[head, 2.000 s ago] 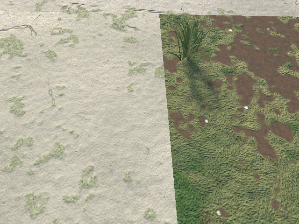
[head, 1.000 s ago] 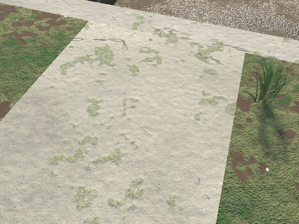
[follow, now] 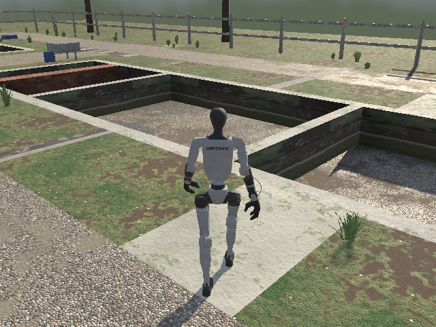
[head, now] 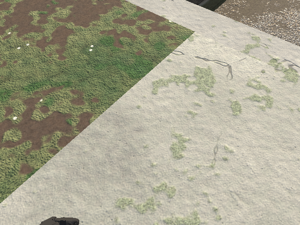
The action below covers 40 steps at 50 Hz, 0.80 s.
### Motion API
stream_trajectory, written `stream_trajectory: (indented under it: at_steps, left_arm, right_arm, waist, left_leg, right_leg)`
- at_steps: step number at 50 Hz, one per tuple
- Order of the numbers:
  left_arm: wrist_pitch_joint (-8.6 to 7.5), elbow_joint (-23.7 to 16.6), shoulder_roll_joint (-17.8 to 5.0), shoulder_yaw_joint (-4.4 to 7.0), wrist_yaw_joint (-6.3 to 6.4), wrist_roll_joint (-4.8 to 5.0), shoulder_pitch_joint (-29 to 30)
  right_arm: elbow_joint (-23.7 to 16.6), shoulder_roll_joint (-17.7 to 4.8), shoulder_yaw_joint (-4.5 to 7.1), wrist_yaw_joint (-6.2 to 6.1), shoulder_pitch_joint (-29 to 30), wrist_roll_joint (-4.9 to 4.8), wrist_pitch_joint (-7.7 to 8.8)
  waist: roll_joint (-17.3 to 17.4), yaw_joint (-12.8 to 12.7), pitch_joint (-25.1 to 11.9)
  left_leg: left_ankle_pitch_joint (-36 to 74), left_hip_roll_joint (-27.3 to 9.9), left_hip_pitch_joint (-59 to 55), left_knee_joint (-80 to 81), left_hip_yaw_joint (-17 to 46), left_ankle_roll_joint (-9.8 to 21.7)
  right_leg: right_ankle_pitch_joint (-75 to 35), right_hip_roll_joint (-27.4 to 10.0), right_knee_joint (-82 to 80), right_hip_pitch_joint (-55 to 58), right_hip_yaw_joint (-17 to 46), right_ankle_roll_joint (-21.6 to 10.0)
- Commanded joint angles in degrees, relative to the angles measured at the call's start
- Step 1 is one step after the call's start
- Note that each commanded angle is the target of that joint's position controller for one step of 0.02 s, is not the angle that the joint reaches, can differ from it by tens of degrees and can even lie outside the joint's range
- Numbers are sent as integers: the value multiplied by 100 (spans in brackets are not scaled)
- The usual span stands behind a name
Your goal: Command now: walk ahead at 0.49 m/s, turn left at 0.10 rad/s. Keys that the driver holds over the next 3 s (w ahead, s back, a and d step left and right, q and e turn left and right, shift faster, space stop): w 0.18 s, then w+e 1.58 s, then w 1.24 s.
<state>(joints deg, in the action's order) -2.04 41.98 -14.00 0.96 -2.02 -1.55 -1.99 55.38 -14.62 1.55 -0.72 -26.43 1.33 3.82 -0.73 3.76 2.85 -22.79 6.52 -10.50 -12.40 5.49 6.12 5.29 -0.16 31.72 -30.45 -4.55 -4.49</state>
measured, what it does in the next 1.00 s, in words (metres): walks ahead, turning right: right foot, then left foot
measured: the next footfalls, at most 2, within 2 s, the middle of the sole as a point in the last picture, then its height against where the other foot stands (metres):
right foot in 0.02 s outside the picture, level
left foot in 0.52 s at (126, 222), level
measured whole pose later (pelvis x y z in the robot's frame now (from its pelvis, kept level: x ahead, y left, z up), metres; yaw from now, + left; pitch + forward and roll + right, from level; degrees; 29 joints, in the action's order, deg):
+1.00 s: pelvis +0.53 -0.04 +0.01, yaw -25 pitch +1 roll +2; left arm 0.4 42.3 -13.6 2.3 -4.4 -2.4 -1.2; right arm 54.0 -13.4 2.6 -0.9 -23.3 1.4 4.6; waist -1.1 3.8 3.0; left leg -22.1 -1.5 -5.1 -16.6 -17.3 -1.3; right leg 8.8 -2.4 37.5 -31.9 -6.1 -5.9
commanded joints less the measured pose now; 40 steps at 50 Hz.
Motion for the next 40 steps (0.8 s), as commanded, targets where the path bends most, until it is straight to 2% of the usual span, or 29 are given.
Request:
stream_trajectory:
  at_steps: [1,2,3,4,5,6,7,8,10,13,15,17,21,23,24,25,26,27,28,29,30,31,32,36,40]
  left_arm:
    - [-147,339,-991,348,213,-54,-2180]
    - [-160,395,-1611,500,291,-195,-2803]
    - [-108,501,-1566,506,201,-62,-2561]
    - [-96,399,-1194,439,157,86,-1878]
    - [-122,343,-796,346,125,103,-1464]
    - [-158,381,-598,286,122,58,-1309]
    - [-201,481,-504,242,136,56,-1324]
    - [-244,571,-459,220,134,50,-1366]
    - [-340,763,-538,237,104,96,-1641]
    - [-352,949,-640,267,108,141,-1925]
    - [-326,1024,-655,275,116,160,-2049]
    - [-310,1089,-720,300,130,156,-2225]
    - [-251,1138,-830,341,163,100,-2443]
    - [-215,1080,-923,385,206,66,-2298]
    - [-207,1041,-974,408,217,62,-2181]
    - [-212,1021,-929,402,200,86,-2124]
    - [-240,846,-681,345,172,146,-2062]
    - [-227,611,-55,220,179,324,-2561]
    - [-136,708,-595,330,226,186,-2594]
    - [-92,741,-703,382,206,119,-2291]
    - [-85,710,-569,365,148,108,-2042]
    - [-43,695,-505,376,102,60,-1927]
    - [32,681,-473,383,52,-10,-1913]
    - [210,456,-325,360,-70,-36,-1461]
    - [228,136,-286,305,-161,-34,-683]
  right_arm:
    - [-246,-991,185,-32,195,27,67]
    - [-435,-488,73,24,-199,-145,104]
    - [-344,-596,126,37,-487,-132,110]
    - [-379,-795,166,23,-51,6,89]
    - [-455,-759,141,63,365,29,105]
    - [-490,-630,122,96,540,27,85]
    - [-517,-574,110,131,568,85,24]
    - [-459,-465,79,173,473,111,-48]
    - [-509,-353,48,224,595,136,-117]
    - [-814,-289,-8,257,1409,148,-130]
    - [-994,-217,-61,269,1952,111,-110]
    - [-1107,-179,-103,274,2359,69,-91]
    - [-1317,-329,-85,202,2836,5,-44]
    - [-1316,-485,-29,166,2625,-6,16]
    - [-1212,-582,20,137,2223,-2,62]
    - [-992,-741,101,83,1488,45,143]
    - [-882,-1143,220,-4,585,187,217]
    - [-931,-1680,360,-49,320,275,145]
    - [-957,-1352,334,-30,553,157,46]
    - [-1037,-829,208,-9,961,111,36]
    - [-1045,-564,149,12,1217,88,69]
    - [-1022,-452,124,4,1288,81,102]
    - [-955,-391,107,-14,1260,49,142]
    - [-779,-459,164,5,993,-47,305]
    - [-639,-452,188,19,767,-11,293]
  waist:
    - [268,-1304,-1119]
    - [-754,-1217,-1907]
    - [-1299,-900,-2068]
    - [-517,-664,-1099]
    - [-40,-598,-531]
    - [72,-463,-201]
    - [-55,-341,-63]
    - [-147,-252,-74]
    - [-206,-207,-67]
    - [-172,-302,148]
    - [-195,-418,217]
    - [-261,-561,163]
    - [-378,-705,28]
    - [-436,-541,-52]
    - [-431,-349,-192]
    - [-157,-22,-560]
    - [406,319,-1292]
    - [1606,128,-1957]
    - [1214,21,-1798]
    - [597,-108,-1023]
    - [425,-184,-575]
    - [563,-265,-399]
    - [702,-360,-294]
    - [581,-457,-238]
    - [526,-364,15]
  left_leg:
    - [5830,-1294,1255,-3158,24,134]
    - [3087,-515,2899,-5294,-333,-89]
    - [-584,232,4061,-6486,-54,-106]
    - [-108,-271,4433,-6644,204,-40]
    - [308,-526,4417,-6362,104,-34]
    - [472,-734,4288,-6014,5,-31]
    - [536,-864,4098,-5728,-37,-83]
    - [590,-913,3894,-5585,-108,-141]
    - [734,-1012,3973,-5261,-296,-252]
    - [1331,-1177,4458,-4319,-544,-532]
    - [1800,-1114,4383,-3411,-670,-681]
    - [2176,-976,4135,-2743,-763,-748]
    - [2116,-816,3900,-2186,-694,-721]
    - [1674,-759,3488,-1874,-573,-616]
    - [1445,-667,2962,-1644,-574,-538]
    - [1470,-674,1988,-1252,-540,-394]
    - [751,-1675,705,-1047,438,-106]
    - [58,-3195,-682,-610,2687,422]
    - [-458,-3247,-271,-308,3383,620]
    - [-505,-2955,386,-249,2534,498]
    - [192,-2661,985,-83,1729,387]
    - [764,-2435,1316,39,1151,246]
    - [1231,-2264,1549,120,720,168]
    - [2282,-2209,1577,340,-143,239]
    - [2559,-2095,1494,460,-850,255]
  right_leg:
    - [344,-127,-390,3085,357,-458]
    - [1160,-1739,-545,4645,2696,-1018]
    - [873,-2405,-1441,4823,4818,-1515]
    - [1322,-2166,-1554,3952,4095,-1394]
    - [1205,-1953,-1722,3160,3272,-1274]
    - [875,-1662,-1912,2617,2687,-1091]
    - [419,-1455,-2027,2246,2269,-956]
    - [105,-1318,-2133,2037,1957,-886]
    - [-492,-1199,-2259,1962,1671,-932]
    - [-738,-996,-2461,1989,1386,-967]
    - [-928,-784,-2416,1962,1199,-859]
    - [-1241,-707,-2258,2030,1143,-748]
    - [-1722,-887,-1782,2505,1466,-660]
    - [-1803,-993,-1441,2638,1707,-564]
    - [-1986,-963,-1065,2596,1760,-495]
    - [-2040,-685,-158,2397,1572,-382]
    - [-1047,-297,1306,1678,1255,-249]
    - [2179,538,2977,-123,581,-36]
    - [2560,282,3696,-667,755,-115]
    - [2036,-20,3831,-780,868,-139]
    - [1612,-211,3665,-676,844,-86]
    - [1413,-334,3499,-536,804,-25]
    - [1311,-409,3417,-418,777,53]
    - [779,-495,3345,-701,666,222]
    - [43,-543,2532,-1073,509,321]
Over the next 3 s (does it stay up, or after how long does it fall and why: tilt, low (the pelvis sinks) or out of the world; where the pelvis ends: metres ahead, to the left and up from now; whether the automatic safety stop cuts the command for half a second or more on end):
stays up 1.22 -0.77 0.02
